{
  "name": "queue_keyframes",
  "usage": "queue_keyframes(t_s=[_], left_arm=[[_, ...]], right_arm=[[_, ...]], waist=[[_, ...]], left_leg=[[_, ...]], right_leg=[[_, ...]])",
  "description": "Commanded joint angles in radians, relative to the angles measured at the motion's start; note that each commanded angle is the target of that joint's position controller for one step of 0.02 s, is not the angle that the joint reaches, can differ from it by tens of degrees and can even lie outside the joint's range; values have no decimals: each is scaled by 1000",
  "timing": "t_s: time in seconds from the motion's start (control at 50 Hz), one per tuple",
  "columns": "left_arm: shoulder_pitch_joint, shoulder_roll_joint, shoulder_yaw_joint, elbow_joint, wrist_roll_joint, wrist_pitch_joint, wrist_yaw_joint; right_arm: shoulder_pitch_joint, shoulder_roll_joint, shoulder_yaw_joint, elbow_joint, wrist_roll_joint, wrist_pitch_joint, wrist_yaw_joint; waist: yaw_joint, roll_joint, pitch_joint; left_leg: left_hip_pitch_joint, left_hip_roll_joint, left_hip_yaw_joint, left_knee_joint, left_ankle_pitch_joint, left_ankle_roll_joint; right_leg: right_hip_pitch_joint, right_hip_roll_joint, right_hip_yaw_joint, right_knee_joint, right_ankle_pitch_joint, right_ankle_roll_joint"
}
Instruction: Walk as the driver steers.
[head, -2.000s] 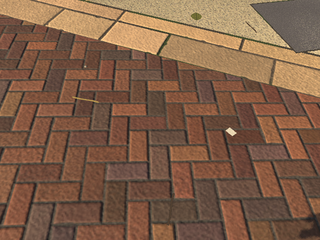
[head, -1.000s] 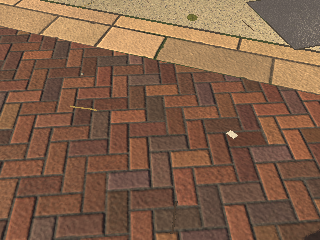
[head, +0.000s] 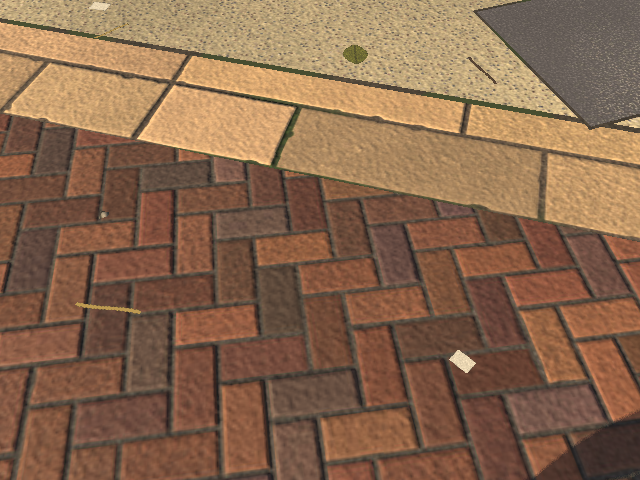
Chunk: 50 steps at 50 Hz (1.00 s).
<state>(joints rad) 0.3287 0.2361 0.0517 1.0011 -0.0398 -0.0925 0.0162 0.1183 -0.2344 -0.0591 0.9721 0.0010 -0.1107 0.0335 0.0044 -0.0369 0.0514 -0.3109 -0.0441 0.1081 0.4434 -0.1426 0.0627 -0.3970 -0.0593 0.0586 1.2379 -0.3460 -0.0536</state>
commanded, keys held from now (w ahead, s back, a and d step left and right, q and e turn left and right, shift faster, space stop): w+e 0.82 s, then w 0.18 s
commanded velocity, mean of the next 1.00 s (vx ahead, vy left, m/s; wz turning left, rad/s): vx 0.50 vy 0.00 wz -0.49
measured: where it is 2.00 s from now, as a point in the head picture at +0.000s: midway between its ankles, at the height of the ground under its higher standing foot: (473, 317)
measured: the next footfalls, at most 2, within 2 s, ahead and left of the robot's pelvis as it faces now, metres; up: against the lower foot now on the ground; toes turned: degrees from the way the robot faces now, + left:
right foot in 0.40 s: +0.39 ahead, -0.17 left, +0.00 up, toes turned -16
left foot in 0.88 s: +0.73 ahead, -0.09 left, +0.00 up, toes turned -31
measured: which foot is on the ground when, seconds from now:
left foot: down 0.00-0.38, up 0.40-0.86, down 0.88-1.00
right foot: up 0.00-0.38, down 0.40-0.90, up 0.92-1.00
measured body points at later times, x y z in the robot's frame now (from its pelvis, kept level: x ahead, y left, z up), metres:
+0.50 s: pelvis +0.29 -0.08 -0.01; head +0.33 -0.10 +0.44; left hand +0.49 +0.14 -0.12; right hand +0.29 -0.36 -0.15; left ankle +0.17 +0.10 -0.62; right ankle +0.35 -0.16 -0.73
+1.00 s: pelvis +0.59 -0.13 +0.00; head +0.61 -0.14 +0.45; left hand +0.78 +0.08 -0.13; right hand +0.59 -0.44 -0.10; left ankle +0.69 -0.07 -0.73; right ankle +0.41 -0.18 -0.65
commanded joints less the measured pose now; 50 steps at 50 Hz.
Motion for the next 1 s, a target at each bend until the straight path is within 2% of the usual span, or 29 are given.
queue_keyframes(t_s=[0.02, 0.04, 0.06, 0.12, 0.2, 0.28, 0.34, 0.36, 0.38, 0.4, 0.42, 0.44, 0.46, 0.48, 0.5, 0.52, 0.56, 0.62, 0.7, 0.78, 0.84, 0.86, 0.88, 0.9, 0.92, 0.94, 0.96, 0.98, 1.0], left_arm=[[98, 33, 25, -32, -3, 23, 9], [70, 44, 32, -42, -3, 35, 12], [48, 31, 29, -64, 0, 44, 12], [-64, 58, 37, -111, 13, 39, 3], [-220, 31, 19, -168, 21, 25, -29], [-341, 28, 9, -242, 20, 29, -58], [-315, 70, 25, -279, 16, 34, -78], [-241, 101, 42, -273, 15, 37, -80], [-101, 147, 68, -244, 11, 38, -78], [69, 227, 108, -205, 10, 45, -59], [95, 344, 130, -197, 6, 45, -47], [130, 286, 106, -224, 23, 34, -47], [96, 219, 88, -221, 36, 23, -46], [26, 182, 77, -235, 30, 15, -44], [-53, 150, 67, -254, 28, 11, -45], [-98, 127, 57, -272, 37, 8, -43], [-105, 141, 57, -279, 33, 7, -37], [-57, 184, 69, -275, 24, 6, -14], [-6, 192, 72, -268, 20, 18, -2], [44, 181, 72, -249, 13, 26, -1], [34, 180, 72, -255, 21, 38, 9], [25, 166, 67, -259, 23, 40, 10], [23, 127, 52, -266, 29, 39, 7], [37, 84, 31, -283, 47, 37, 5], [209, 33, 18, -287, 8, 26, 1], [191, 134, 30, -258, -4, 23, 5], [68, 182, 42, -275, 2, 23, 4], [-4, 173, 40, -294, 15, 22, 7], [-55, 159, 40, -310, 32, 17, 5]], right_arm=[[18, -52, -7, -10, -11, -25, 0], [26, -43, -4, 1, -10, -26, -5], [30, -95, -14, 5, -15, -28, -12], [68, -116, -19, 14, -19, -25, -35], [123, -150, -21, 10, -10, -15, -55], [217, -173, -29, 30, 6, 15, -59], [192, -208, -42, 9, 12, 40, -62], [174, -222, -46, -2, 11, 49, -66], [150, -226, -46, -14, 13, 58, -68], [149, -214, -39, -33, 7, 55, -69], [251, -50, 10, -84, -27, 27, -48], [173, -108, 6, -110, 13, -24, -31], [60, -161, -10, -141, 50, -52, -21], [35, -154, -6, -148, 46, -64, -24], [36, -155, -13, -136, 23, -61, -32], [57, -168, -23, -133, 13, -47, -35], [75, -146, -27, -144, -1, -17, -35], [-19, -117, -19, -182, -16, 3, -43], [-163, -89, -5, -228, -8, -4, -35], [-222, -125, -12, -268, 7, -16, -23], [-172, -163, -26, -263, 10, -35, -12], [-99, -173, -33, -242, 4, -41, -12], [11, -204, -47, -216, -10, -47, -15], [172, -255, -59, -200, -21, -46, -19], [264, -320, -81, -143, -21, -30, -10], [240, -217, -57, -159, 10, -28, -2], [186, -159, -42, -173, 15, -22, -4], [131, -151, -34, -184, 2, -16, -5], [103, -132, -27, -181, -5, -11, -6]], waist=[[22, 109, -51], [24, 103, -29], [34, 135, -10], [14, 75, 19], [-38, 52, 31], [-79, 45, 59], [-29, 98, 6], [19, 122, -45], [100, 119, -119], [176, 55, -212], [70, -219, -306], [108, -147, -448], [130, -96, -319], [91, -14, -229], [42, 50, -163], [4, 44, -142], [-29, 41, -120], [-13, 26, -71], [44, -33, -45], [64, -61, -46], [29, -93, -59], [-6, -102, -86], [-54, -86, -168], [-111, 24, -311], [-34, 408, -391], [-64, 276, -311], [-87, 169, -184], [-70, 88, -122], [-56, 65, -68]], left_leg=[[87, 282, -241, -309, 31, 142], [73, 253, -186, -322, 47, 122], [56, 286, -172, -345, 65, 144], [103, 279, -102, -361, 113, 141], [174, 266, 10, -355, 182, 109], [364, 317, 49, -280, 263, 96], [436, 338, 93, -124, 655, 62], [433, 333, 109, -2, 817, 49], [382, 306, 130, 189, 873, 24], [178, 266, 133, 469, 670, -21], [-292, 67, 84, 857, -244, -86], [-438, -5, -166, 1007, -440, -73], [-538, 57, -207, 1002, -353, -38], [-518, 105, -205, 918, -263, -21], [-444, 139, -199, 823, -218, -26], [-358, 164, -205, 763, -192, -34], [-298, 169, -194, 669, -170, -63], [-313, 147, -166, 476, -42, -112], [-231, 78, -147, 163, 219, -114], [-196, 56, -178, 55, 228, -96], [-142, 53, -178, 19, 114, -64], [-52, 45, -155, -13, 111, -40], [124, 84, -174, -7, 115, 0], [382, 247, -353, 18, 79, 64], [661, 433, -834, -99, -153, 232], [632, 428, -896, -150, -371, 211], [511, 387, -736, -158, -352, 168], [386, 351, -622, -172, -232, 148], [291, 314, -542, -196, -119, 147]], right_leg=[[-113, -98, 56, -23, 55, -12], [-141, -98, 51, -36, 84, -18], [-178, -104, 57, -70, 121, -7], [-282, -102, 66, -219, 273, 19], [-271, -77, -30, -464, 437, 19], [-343, -55, -85, -574, 362, -6], [-233, 16, -159, -599, 213, -54], [-125, 59, -187, -594, 168, -77], [67, 106, -200, -644, 197, -110], [368, 70, -79, -688, 218, -160], [743, -204, 474, -753, 102, -344], [846, -296, 807, -939, 10, -407], [786, -262, 659, -954, 80, -336], [639, -219, 514, -947, 178, -296], [477, -180, 406, -955, 296, -268], [367, -153, 340, -975, 381, -253], [269, -128, 290, -1006, 451, -254], [189, -92, 216, -1030, 484, -243], [137, -25, 166, -1013, 347, -170], [214, -63, 255, -947, 267, -147], [294, -98, 325, -856, 302, -133], [300, -79, 317, -799, 371, -118], [269, -26, 275, -660, 435, -89], [135, 43, 190, -383, 262, -49], [-229, 170, 102, -77, -220, 17], [-354, 106, 154, 42, -226, 19], [-389, 75, 140, 63, -131, 18], [-358, 39, 102, 40, -63, 18], [-341, 12, 91, -20, -18, 16]])
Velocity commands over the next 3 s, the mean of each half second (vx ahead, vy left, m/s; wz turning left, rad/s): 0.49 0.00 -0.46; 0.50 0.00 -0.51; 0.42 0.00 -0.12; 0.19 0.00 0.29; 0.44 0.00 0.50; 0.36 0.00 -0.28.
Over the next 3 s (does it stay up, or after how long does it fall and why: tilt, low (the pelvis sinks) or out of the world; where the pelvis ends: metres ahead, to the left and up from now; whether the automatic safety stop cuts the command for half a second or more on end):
stays up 1.30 -0.41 0.01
